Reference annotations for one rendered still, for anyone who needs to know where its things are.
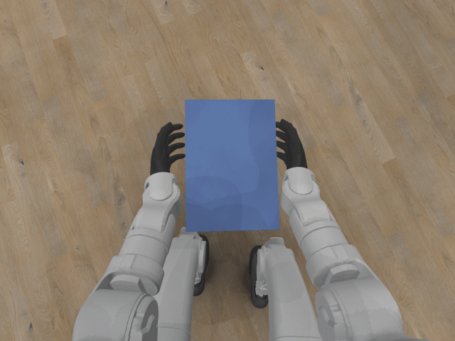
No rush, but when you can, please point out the left robot hand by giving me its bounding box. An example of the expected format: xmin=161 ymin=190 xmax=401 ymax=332
xmin=150 ymin=122 xmax=186 ymax=175

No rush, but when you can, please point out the robot left thigh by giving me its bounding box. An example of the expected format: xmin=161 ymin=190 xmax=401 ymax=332
xmin=152 ymin=234 xmax=206 ymax=341

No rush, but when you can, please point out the right robot forearm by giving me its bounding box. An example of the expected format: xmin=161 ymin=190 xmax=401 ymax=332
xmin=280 ymin=167 xmax=403 ymax=329

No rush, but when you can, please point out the robot right upper arm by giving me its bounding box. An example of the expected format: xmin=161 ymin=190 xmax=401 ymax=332
xmin=315 ymin=276 xmax=430 ymax=341

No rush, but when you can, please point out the left robot foot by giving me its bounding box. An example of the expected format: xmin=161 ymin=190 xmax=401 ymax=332
xmin=193 ymin=234 xmax=209 ymax=296

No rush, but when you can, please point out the right robot hand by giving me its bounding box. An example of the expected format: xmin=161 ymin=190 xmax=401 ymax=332
xmin=276 ymin=119 xmax=307 ymax=169

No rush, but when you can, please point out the carton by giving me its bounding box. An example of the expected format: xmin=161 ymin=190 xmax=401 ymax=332
xmin=185 ymin=99 xmax=279 ymax=232

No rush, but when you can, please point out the left robot forearm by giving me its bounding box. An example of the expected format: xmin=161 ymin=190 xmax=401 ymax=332
xmin=72 ymin=172 xmax=183 ymax=341

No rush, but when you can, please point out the robot left upper arm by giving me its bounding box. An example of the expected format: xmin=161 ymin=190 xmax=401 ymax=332
xmin=73 ymin=289 xmax=159 ymax=341

